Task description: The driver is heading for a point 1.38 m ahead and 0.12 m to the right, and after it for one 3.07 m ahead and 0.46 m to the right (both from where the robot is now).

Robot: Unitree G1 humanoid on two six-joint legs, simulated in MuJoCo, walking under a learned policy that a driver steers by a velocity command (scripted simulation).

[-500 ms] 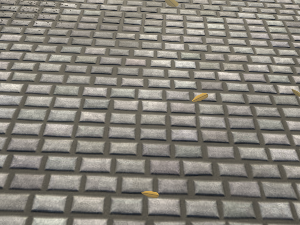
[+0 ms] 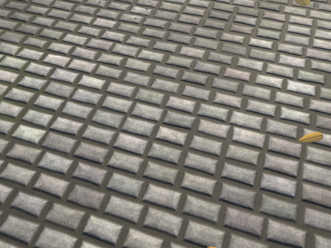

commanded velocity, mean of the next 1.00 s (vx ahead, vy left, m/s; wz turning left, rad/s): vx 0.37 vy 0.00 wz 0.09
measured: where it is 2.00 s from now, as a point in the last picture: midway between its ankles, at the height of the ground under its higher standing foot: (170, 137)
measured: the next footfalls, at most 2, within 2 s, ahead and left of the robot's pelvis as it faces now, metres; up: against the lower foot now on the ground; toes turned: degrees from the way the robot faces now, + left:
left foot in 0.22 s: +0.07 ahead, +0.13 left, +0.00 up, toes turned +3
right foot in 0.72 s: +0.39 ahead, -0.11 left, +0.00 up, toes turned +0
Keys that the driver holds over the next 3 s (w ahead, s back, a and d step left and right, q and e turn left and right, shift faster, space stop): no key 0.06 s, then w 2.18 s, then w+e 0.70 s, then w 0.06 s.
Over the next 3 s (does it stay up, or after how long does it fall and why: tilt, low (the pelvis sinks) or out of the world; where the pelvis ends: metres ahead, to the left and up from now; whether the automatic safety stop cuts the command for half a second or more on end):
stays up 1.47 -0.05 -0.01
